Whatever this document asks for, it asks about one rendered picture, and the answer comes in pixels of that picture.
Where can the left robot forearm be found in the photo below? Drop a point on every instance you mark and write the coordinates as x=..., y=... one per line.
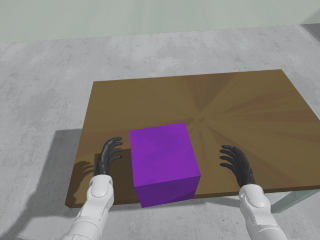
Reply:
x=91, y=220

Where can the robot right hand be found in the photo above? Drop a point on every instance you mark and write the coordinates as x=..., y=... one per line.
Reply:
x=240, y=165

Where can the robot left hand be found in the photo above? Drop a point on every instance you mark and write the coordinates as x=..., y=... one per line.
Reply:
x=104, y=160

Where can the carton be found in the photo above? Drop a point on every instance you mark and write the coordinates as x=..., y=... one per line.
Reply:
x=164, y=166

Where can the table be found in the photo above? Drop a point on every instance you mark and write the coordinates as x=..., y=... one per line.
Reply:
x=259, y=112

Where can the right robot forearm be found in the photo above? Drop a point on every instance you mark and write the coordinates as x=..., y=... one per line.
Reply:
x=256, y=209

